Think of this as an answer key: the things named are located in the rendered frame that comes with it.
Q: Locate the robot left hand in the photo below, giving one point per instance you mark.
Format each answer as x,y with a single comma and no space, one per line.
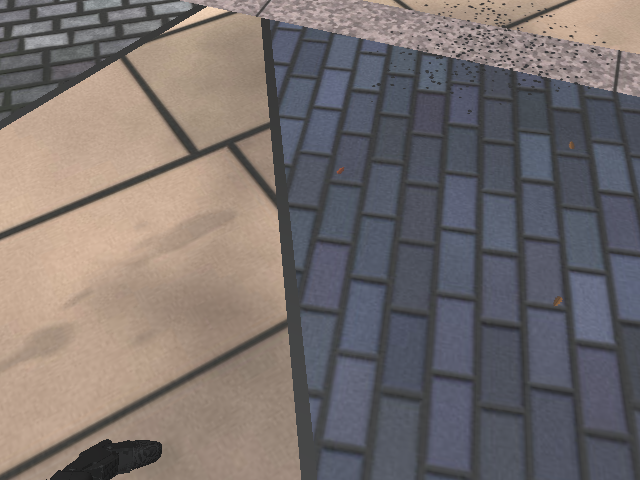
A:
105,460

